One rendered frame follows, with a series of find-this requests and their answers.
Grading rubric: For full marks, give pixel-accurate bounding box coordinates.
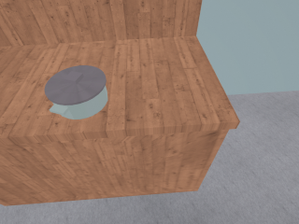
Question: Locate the lid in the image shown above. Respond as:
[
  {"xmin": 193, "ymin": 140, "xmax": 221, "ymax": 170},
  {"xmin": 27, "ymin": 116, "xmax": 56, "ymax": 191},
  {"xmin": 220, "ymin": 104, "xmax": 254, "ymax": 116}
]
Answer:
[{"xmin": 44, "ymin": 65, "xmax": 107, "ymax": 105}]

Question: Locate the table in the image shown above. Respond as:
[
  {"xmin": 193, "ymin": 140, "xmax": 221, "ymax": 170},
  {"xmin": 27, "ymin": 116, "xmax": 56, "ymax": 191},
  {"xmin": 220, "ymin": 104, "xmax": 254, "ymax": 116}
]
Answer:
[{"xmin": 0, "ymin": 0, "xmax": 240, "ymax": 206}]

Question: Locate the pot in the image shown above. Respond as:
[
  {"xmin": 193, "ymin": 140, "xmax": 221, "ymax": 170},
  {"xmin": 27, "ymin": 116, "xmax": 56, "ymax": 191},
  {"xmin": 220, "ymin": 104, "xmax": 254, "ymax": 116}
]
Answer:
[{"xmin": 50, "ymin": 86, "xmax": 108, "ymax": 119}]

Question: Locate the knob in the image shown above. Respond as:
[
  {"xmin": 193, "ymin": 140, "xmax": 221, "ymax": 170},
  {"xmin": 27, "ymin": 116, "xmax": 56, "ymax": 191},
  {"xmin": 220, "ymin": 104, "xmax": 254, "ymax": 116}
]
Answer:
[{"xmin": 64, "ymin": 71, "xmax": 84, "ymax": 85}]

